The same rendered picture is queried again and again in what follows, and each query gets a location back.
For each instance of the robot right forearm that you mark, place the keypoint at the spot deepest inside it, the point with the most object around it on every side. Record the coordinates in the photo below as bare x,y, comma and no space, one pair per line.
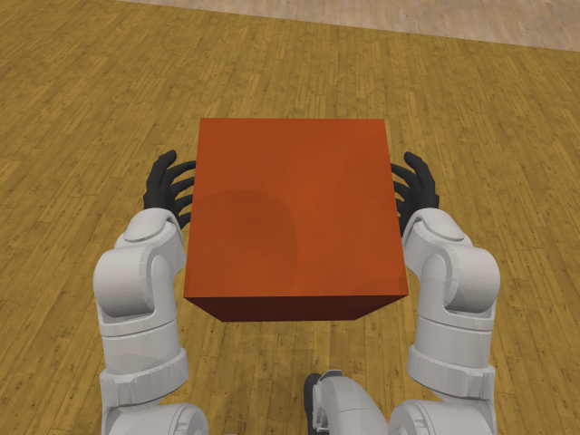
459,286

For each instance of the right robot foot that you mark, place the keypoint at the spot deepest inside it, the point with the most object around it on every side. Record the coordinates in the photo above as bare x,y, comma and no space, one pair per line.
308,403

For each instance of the robot left forearm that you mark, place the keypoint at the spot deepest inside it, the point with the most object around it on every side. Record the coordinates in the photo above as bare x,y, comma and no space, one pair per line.
136,306

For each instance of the robot right upper arm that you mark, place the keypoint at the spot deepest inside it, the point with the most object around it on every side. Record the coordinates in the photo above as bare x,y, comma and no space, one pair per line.
420,417

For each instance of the carton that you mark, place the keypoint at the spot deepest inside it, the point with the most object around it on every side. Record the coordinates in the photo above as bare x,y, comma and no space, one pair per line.
293,220

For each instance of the robot right hand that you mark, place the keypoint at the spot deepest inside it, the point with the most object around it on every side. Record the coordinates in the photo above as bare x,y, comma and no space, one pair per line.
421,193

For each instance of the robot left hand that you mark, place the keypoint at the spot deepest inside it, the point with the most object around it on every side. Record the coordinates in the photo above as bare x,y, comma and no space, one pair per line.
161,194

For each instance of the robot right shin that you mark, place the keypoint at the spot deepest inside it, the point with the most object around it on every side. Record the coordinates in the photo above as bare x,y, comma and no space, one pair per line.
329,373

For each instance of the robot left upper arm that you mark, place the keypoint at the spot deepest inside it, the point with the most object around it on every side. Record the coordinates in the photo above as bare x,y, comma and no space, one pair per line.
170,419

